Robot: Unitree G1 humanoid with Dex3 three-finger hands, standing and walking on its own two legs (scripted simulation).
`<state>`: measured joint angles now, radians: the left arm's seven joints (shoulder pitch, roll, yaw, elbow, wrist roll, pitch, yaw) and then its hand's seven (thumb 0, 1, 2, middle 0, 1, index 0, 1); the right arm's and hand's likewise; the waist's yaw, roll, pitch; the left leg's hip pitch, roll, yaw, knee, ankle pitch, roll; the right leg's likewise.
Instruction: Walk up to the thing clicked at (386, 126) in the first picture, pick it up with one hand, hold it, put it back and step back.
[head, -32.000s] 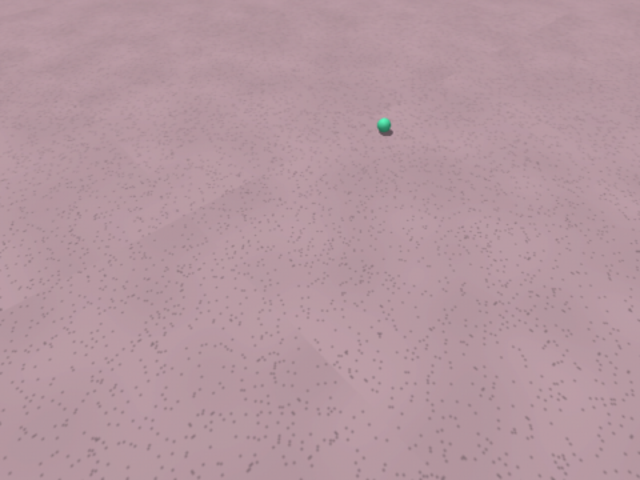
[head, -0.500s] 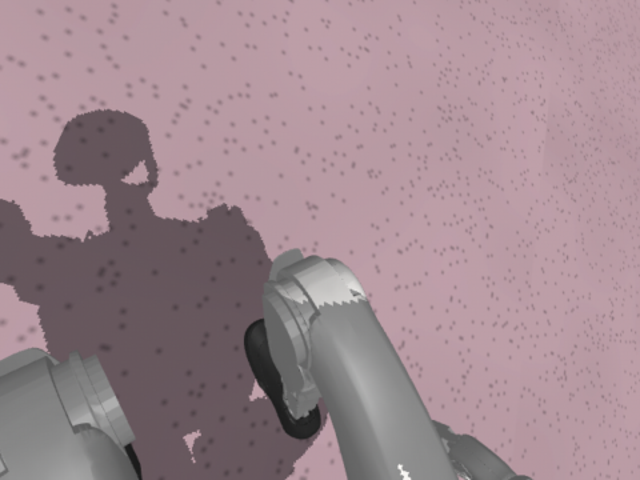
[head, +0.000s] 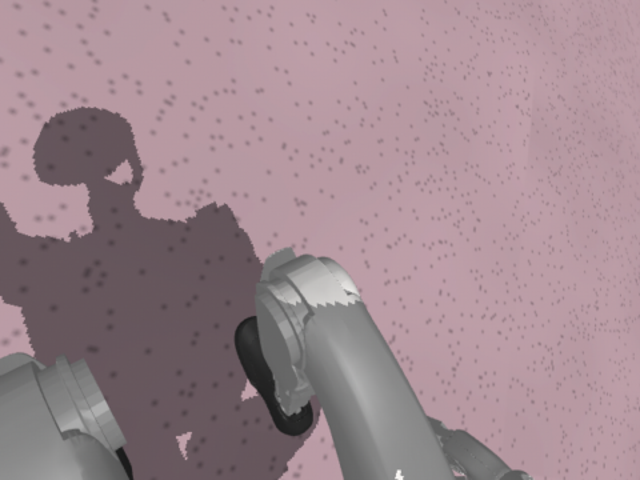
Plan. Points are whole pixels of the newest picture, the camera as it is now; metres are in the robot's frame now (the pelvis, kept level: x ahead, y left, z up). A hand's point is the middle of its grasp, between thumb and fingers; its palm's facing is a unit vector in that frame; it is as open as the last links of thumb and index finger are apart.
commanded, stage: open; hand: left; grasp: from above
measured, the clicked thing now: out of the picture +0.48 +0.32 -0.27
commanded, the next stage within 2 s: withdraw in 0.58 s
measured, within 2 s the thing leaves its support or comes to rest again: neither
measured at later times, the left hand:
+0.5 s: hand out of the picture +0.47 +0.32 -0.24, palm faces -0.43 -0.15 -0.89, open 13.8 cm
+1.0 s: hand out of the picture +0.49 +0.34 -0.19, palm faces -0.32 -0.11 -0.94, open 14.1 cm
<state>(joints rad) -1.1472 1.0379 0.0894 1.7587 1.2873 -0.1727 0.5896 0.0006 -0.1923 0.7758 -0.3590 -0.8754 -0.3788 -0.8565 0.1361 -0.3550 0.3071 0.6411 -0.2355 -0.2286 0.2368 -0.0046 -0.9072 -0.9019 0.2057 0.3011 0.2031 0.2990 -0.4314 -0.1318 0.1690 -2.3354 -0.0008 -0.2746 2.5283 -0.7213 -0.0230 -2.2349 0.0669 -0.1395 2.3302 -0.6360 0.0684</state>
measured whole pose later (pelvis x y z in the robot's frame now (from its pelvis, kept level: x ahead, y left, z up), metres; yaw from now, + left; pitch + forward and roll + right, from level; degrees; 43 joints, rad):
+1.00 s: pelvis +0.00 +0.00 +0.01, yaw +1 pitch +32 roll -15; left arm -1.04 0.94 0.10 1.44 1.24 -0.11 0.47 0.00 -0.53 1.00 -0.08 -1.02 -0.09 -1.02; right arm 0.20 -0.34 0.23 0.65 -0.20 -0.16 0.25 0.00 -0.91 -0.90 0.21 0.30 0.20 0.30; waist -0.36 -0.06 0.06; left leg -2.35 -0.01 -0.26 2.48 -0.72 -0.02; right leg -2.25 0.05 -0.13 2.30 -0.65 0.06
